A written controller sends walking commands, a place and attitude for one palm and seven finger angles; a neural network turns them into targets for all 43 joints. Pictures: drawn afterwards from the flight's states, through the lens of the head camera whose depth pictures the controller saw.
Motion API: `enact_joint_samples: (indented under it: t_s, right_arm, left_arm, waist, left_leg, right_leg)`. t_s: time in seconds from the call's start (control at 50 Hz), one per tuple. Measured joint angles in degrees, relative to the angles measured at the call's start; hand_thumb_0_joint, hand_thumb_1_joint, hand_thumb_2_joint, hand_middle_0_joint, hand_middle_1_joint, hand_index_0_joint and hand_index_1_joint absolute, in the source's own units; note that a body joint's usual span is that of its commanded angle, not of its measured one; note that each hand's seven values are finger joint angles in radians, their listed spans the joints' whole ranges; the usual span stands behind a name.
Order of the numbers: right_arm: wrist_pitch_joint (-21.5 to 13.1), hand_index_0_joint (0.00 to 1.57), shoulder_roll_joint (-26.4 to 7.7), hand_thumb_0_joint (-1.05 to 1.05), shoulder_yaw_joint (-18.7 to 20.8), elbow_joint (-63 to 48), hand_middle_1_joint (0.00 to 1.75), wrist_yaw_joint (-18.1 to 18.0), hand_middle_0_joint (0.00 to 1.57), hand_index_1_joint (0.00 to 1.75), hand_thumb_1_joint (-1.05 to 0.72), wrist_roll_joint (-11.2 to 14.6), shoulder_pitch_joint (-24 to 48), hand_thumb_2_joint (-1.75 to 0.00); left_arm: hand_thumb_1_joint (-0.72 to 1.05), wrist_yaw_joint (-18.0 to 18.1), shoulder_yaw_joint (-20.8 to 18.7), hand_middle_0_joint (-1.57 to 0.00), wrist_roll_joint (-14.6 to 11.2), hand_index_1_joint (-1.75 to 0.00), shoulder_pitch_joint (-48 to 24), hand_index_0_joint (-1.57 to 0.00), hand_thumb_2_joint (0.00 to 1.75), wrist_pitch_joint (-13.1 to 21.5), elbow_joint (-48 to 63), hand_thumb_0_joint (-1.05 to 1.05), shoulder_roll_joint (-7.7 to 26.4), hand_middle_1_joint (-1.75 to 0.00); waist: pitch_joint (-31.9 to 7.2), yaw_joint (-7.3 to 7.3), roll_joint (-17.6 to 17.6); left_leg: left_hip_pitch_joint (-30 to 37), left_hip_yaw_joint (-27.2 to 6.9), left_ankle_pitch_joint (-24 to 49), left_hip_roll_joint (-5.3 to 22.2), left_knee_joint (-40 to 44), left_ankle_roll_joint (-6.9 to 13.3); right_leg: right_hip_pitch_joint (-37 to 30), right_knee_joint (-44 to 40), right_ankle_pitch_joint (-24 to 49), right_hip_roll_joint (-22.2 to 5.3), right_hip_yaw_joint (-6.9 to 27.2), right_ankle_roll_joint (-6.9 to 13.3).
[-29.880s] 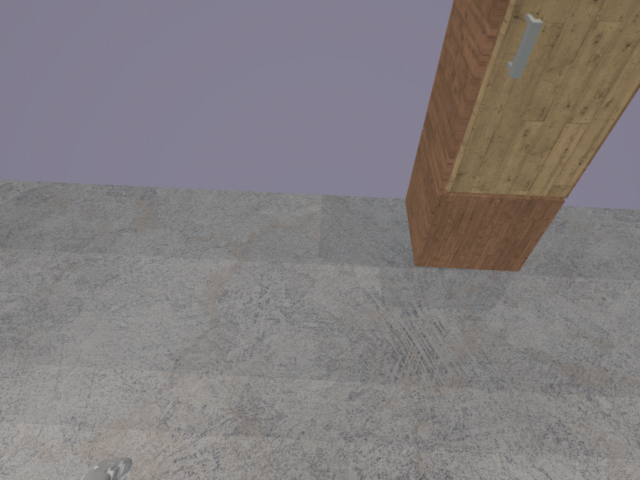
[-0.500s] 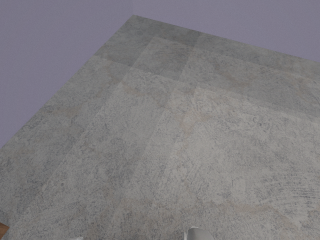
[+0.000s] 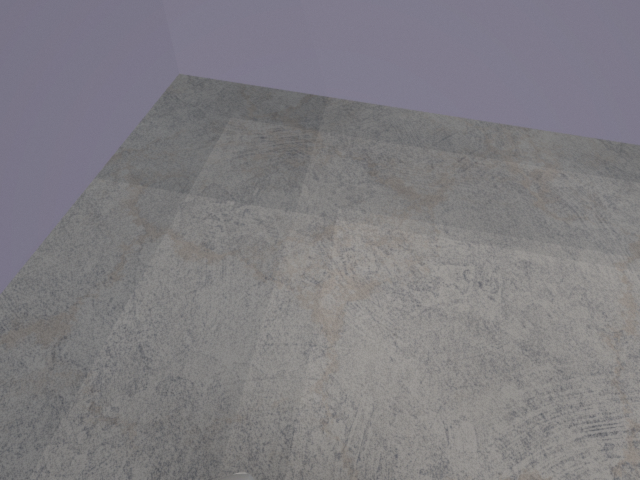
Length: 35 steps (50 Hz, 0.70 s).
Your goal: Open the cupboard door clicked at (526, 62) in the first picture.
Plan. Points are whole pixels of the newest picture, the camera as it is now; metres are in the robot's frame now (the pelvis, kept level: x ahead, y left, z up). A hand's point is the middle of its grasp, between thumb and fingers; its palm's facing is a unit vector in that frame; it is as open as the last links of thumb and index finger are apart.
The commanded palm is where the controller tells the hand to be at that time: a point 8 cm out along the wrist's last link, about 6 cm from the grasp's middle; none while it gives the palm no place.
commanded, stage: walk to a spot facing it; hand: left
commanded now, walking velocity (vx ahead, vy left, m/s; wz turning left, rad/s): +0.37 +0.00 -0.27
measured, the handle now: out of the picture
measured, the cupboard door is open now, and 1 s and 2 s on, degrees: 43 43 43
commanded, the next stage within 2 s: turn to face it in 0.22 s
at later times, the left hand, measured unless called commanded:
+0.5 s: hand (241, 375) +0.29 +0.14 -0.16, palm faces -0.01 -0.98 -0.20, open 7.2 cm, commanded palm none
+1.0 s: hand (243, 318) +0.38 +0.15 -0.14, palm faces +0.28 -0.92 -0.29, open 7.4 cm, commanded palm none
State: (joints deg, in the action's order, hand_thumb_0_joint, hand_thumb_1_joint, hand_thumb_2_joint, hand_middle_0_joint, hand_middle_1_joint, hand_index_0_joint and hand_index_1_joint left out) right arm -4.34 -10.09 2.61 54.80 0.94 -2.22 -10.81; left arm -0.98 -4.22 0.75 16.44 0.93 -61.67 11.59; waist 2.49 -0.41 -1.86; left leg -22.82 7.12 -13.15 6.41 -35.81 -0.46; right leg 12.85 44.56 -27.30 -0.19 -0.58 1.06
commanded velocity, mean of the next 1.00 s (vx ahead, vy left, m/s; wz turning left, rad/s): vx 0.08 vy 0.00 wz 0.33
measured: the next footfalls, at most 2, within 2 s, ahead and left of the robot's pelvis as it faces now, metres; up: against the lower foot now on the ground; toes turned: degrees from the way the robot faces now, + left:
right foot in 0.28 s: +0.25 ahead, -0.15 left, +0.00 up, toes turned -10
left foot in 0.60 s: +0.37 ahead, +0.07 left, +0.00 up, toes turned +9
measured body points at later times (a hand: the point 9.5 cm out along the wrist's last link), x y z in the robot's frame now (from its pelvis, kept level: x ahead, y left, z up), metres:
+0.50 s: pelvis +0.22 -0.05 +0.02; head +0.26 -0.04 +0.46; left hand +0.29 +0.19 -0.14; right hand +0.22 -0.28 -0.14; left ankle +0.24 +0.08 -0.68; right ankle +0.21 -0.15 -0.72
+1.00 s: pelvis +0.32 -0.09 +0.00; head +0.36 -0.09 +0.45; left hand +0.37 +0.20 -0.12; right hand +0.44 -0.32 -0.15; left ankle +0.32 +0.06 -0.71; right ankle +0.37 -0.22 -0.73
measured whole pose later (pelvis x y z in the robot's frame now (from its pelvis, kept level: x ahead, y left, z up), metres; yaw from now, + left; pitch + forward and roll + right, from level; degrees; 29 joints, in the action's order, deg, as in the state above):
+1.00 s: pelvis +0.32 -0.09 +0.00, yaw +15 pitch +1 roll +0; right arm 3.5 -13.1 4.9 55.2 0.3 -1.0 -11.8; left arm 1.2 -4.0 1.2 7.2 -0.7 -51.7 12.6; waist 3.2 -0.9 1.4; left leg -24.6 -4.3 -22.7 -0.5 -42.4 -1.7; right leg 18.3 32.7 -15.5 -3.2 -1.5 -1.9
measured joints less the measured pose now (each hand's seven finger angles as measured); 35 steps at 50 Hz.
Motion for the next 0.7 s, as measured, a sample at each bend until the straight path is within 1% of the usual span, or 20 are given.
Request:
enact_joint_samples:
  t_s: [0.04,0.06,0.1,0.14,0.18,0.26,0.28,0.3,0.34,0.36,0.4,0.42,0.46,0.54,0.58,0.6,0.62,0.64,0.66,0.7]
  right_arm:
    - [-0.2,0.20,1.0,0.00,-0.3,-0.2,0.30,-0.3,0.19,0.30,-0.91,-0.2,-1.0,-0.90]
    - [-0.4,0.20,1.5,0.00,-0.4,0.0,0.30,-0.5,0.19,0.30,-0.91,-0.2,-1.9,-0.90]
    - [-0.6,0.21,1.9,0.00,-0.1,0.9,0.30,-1.3,0.20,0.30,-0.92,-0.1,-3.6,-0.90]
    - [-0.3,0.21,1.2,-0.01,0.1,2.4,0.30,-1.5,0.20,0.30,-0.93,0.0,-5.2,-0.90]
    - [0.3,0.21,0.3,0.00,0.2,3.8,0.30,-1.3,0.20,0.30,-0.94,0.0,-6.6,-0.90]
    - [1.9,0.21,-0.9,0.00,0.6,6.0,0.30,-0.7,0.20,0.30,-0.93,0.1,-9.6,-0.90]
    - [2.3,0.21,-0.9,0.00,0.6,6.4,0.30,-0.6,0.20,0.30,-0.92,0.3,-10.6,-0.90]
    - [2.8,0.21,-0.9,0.00,0.5,6.9,0.30,-0.4,0.20,0.30,-0.92,0.6,-11.3,-0.90]
    - [4.4,0.21,-1.8,0.00,0.7,8.0,0.30,-0.4,0.20,0.30,-0.92,1.0,-10.2,-0.90]
    - [4.8,0.21,-2.1,0.00,0.9,8.3,0.30,-0.4,0.20,0.30,-0.92,1.1,-9.4,-0.90]
    - [5.0,0.20,-2.1,0.01,1.0,8.1,0.30,-0.7,0.19,0.30,-0.91,1.2,-7.5,-0.90]
    - [5.0,0.20,-1.8,0.01,0.9,7.6,0.30,-0.9,0.19,0.30,-0.91,1.2,-6.6,-0.90]
    - [4.5,0.20,-0.8,0.01,0.6,6.4,0.30,-0.9,0.19,0.30,-0.91,1.3,-5.1,-0.90]
    - [3.7,0.20,0.9,0.00,-0.2,4.8,0.30,-0.6,0.19,0.30,-0.91,1.5,-3.2,-0.90]
    - [3.6,0.20,1.0,0.00,-0.4,4.4,0.30,-0.6,0.19,0.30,-0.92,1.4,-2.6,-0.90]
    - [3.5,0.20,0.7,0.00,-0.5,4.1,0.30,-0.5,0.19,0.30,-0.92,1.2,-2.5,-0.90]
    - [3.4,0.20,0.6,0.00,-0.5,4.0,0.30,-0.6,0.19,0.30,-0.92,1.0,-2.3,-0.90]
    - [3.4,0.20,0.8,0.00,-0.6,3.8,0.30,-0.7,0.19,0.30,-0.92,0.9,-1.8,-0.90]
    - [3.6,0.20,1.0,0.00,-0.7,3.5,0.30,-0.9,0.19,0.30,-0.92,0.8,-1.4,-0.90]
    - [3.7,0.20,1.2,0.00,-0.8,2.8,0.30,-1.4,0.19,0.30,-0.92,0.7,-1.0,-0.90]
  left_arm:
    - [0.92,0.0,-0.2,-0.20,0.3,-0.30,0.2,-0.20,0.90,-0.6,-0.7,0.00,0.6,-0.30]
    - [0.92,-0.1,-0.3,-0.20,0.5,-0.30,-0.3,-0.20,0.90,-0.8,-0.7,0.00,0.9,-0.30]
    - [0.91,-0.5,-0.5,-0.20,0.7,-0.30,-2.0,-0.20,0.90,-1.0,0.1,0.01,0.9,-0.29]
    - [0.91,-1.0,-0.4,-0.20,0.6,-0.30,-3.7,-0.20,0.90,-1.0,1.6,0.01,0.4,-0.29]
    - [0.91,-1.3,-0.1,-0.20,0.6,-0.30,-5.1,-0.20,0.90,-0.7,3.0,0.01,-0.2,-0.29]
    - [0.91,-1.7,0.1,-0.20,0.7,-0.30,-6.8,-0.20,0.90,0.0,4.4,0.00,-0.6,-0.29]
    - [0.91,-1.8,0.1,-0.20,0.8,-0.30,-6.9,-0.20,0.90,0.4,4.9,0.00,-0.2,-0.29]
    - [0.91,-1.6,-0.1,-0.20,1.0,-0.30,-7.0,-0.20,0.90,1.2,5.1,0.00,0.1,-0.29]
    - [0.91,-0.6,-0.2,-0.20,0.5,-0.30,-7.7,-0.20,0.90,1.8,4.8,0.00,-0.8,-0.29]
    - [0.91,-0.1,0.0,-0.20,0.3,-0.30,-7.7,-0.20,0.90,1.8,4.6,0.00,-1.3,-0.29]
    - [0.91,0.8,0.4,-0.20,0.3,-0.30,-6.9,-0.20,0.90,1.6,4.1,0.00,-2.1,-0.29]
    - [0.91,1.1,0.7,-0.20,0.3,-0.30,-6.5,-0.20,0.90,1.6,3.7,0.00,-2.3,-0.29]
    - [0.92,2.0,0.4,-0.20,0.3,-0.30,-5.8,-0.20,0.90,1.9,2.9,0.00,-2.1,-0.30]
    - [0.93,1.9,0.7,-0.20,0.1,-0.30,-5.0,-0.21,0.90,1.8,1.6,0.00,-1.3,-0.30]
    - [0.93,1.9,0.9,-0.20,-0.1,-0.30,-4.5,-0.21,0.90,1.4,1.3,0.00,-1.5,-0.30]
    - [0.93,1.8,1.0,-0.20,-0.2,-0.30,-4.0,-0.21,0.90,1.0,1.4,0.00,-1.6,-0.30]
    - [0.92,1.9,1.0,-0.20,-0.5,-0.30,-3.8,-0.21,0.90,0.5,1.5,0.00,-1.5,-0.30]
    - [0.92,2.0,1.0,-0.20,-0.6,-0.30,-3.8,-0.21,0.90,-0.2,1.5,0.00,-1.3,-0.30]
    - [0.92,2.2,1.0,-0.20,-0.6,-0.30,-4.1,-0.21,0.90,-1.0,1.7,0.00,-1.0,-0.30]
    - [0.91,2.2,0.8,-0.20,-0.4,-0.30,-5.1,-0.20,0.90,-2.2,2.0,0.00,-0.7,-0.30]
  waist:
    - [-0.8,-0.09,-0.6]
    - [-1.0,-0.17,-0.6]
    - [-0.9,0.06,-0.3]
    - [-0.6,0.41,0.5]
    - [-0.2,0.51,1.5]
    - [0.3,-0.41,2.8]
    - [0.2,-0.57,2.4]
    - [0.0,-0.40,1.8]
    - [1.1,-0.34,3.3]
    - [1.4,-0.54,4.0]
    - [1.4,-1.06,4.1]
    - [1.3,-1.35,3.8]
    - [1.1,-1.72,2.6]
    - [1.1,-1.44,1.0]
    - [1.3,-1.07,0.9]
    - [1.1,-0.78,1.1]
    - [0.8,-0.68,0.7]
    - [0.7,-0.62,0.1]
    - [0.9,-0.58,-0.3]
    - [0.9,-0.74,-0.2]
  left_leg:
    - [2.4,1.2,-2.5,-0.2,0.1,0.3]
    - [3.8,1.4,-2.8,-0.3,1.4,0.0]
    - [6.9,1.6,-2.2,-0.6,5.2,-0.7]
    - [10.1,2.0,-1.7,-0.6,9.0,-0.9]
    - [13.0,2.6,-2.0,-0.3,11.5,-1.4]
    - [17.1,4.1,-6.6,1.1,9.8,-3.4]
    - [17.2,4.2,-9.0,1.4,7.0,-3.7]
    - [15.6,4.2,-11.5,1.6,1.1,-3.3]
    - [9.8,-0.1,-15.7,1.7,-14.7,-2.2]
    - [6.8,-1.7,-15.5,1.4,-20.4,-1.9]
    - [1.5,-2.7,-13.6,0.8,-25.4,-1.8]
    - [-0.6,-2.7,-12.4,0.5,-25.3,-1.8]
    - [-3.1,-2.5,-10.4,0.0,-21.2,-1.9]
    - [-2.8,-1.2,-3.9,-1.2,-6.7,-2.1]
    - [-0.8,-0.5,2.1,-2.0,0.3,-1.8]
    - [0.4,-0.6,5.8,-2.2,2.5,-0.7]
    - [0.3,-0.7,3.8,-2.8,1.4,1.0]
    - [0.1,-0.7,1.1,-3.5,-0.2,2.3]
    - [0.2,-0.9,-0.8,-4.0,-1.0,3.0]
    - [0.6,-2.1,-1.9,-4.6,-0.6,3.2]
  right_leg:
    - [5.6,14.4,0.5,-0.2,-0.2,0.5]
    - [8.2,18.8,2.1,-0.6,-0.9,0.4]
    - [12.3,20.9,5.5,-1.9,-1.9,-0.1]
    - [14.5,15.4,7.7,-3.2,-2.7,-0.5]
    - [15.1,6.8,9.4,-4.0,-3.5,-0.7]
    - [12.4,-7.3,13.4,-3.6,-5.6,-0.4]
    - [10.7,-10.4,13.2,-3.3,-5.5,0.3]
    - [10.6,-10.5,16.5,-3.4,-5.1,1.2]
    - [10.0,-7.0,13.9,-2.2,-5.9,1.7]
    - [8.6,-7.6,12.5,-1.7,-6.3,1.6]
    - [5.8,-11.0,11.9,-1.0,-6.8,1.1]
    - [4.4,-13.1,12.5,-0.9,-7.0,0.7]
    - [1.7,-16.9,13.1,-0.9,-7.5,0.8]
    - [-2.8,-19.5,11.5,-1.5,-9.1,0.1]
    - [-4.1,-17.3,8.7,-1.9,-10.3,-0.8]
    - [-4.0,-14.6,6.6,-2.1,-10.8,-1.3]
    - [-2.7,-10.3,4.4,-3.0,-10.7,-2.0]
    - [-0.7,-4.3,0.2,-3.4,-9.0,-2.6]
    - [1.6,1.8,-3.2,-3.3,-7.0,-3.1]
    - [5.8,10.9,-5.1,-2.7,-4.5,-3.8]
